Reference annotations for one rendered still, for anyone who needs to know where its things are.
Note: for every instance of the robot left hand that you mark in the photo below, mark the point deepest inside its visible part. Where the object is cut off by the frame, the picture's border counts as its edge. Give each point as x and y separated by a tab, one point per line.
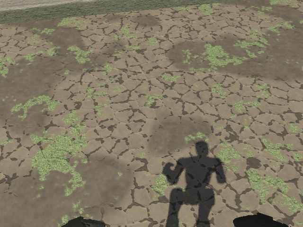
83	222

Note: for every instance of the robot right hand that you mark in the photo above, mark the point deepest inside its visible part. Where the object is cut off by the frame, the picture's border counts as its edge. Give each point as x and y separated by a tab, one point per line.
258	220

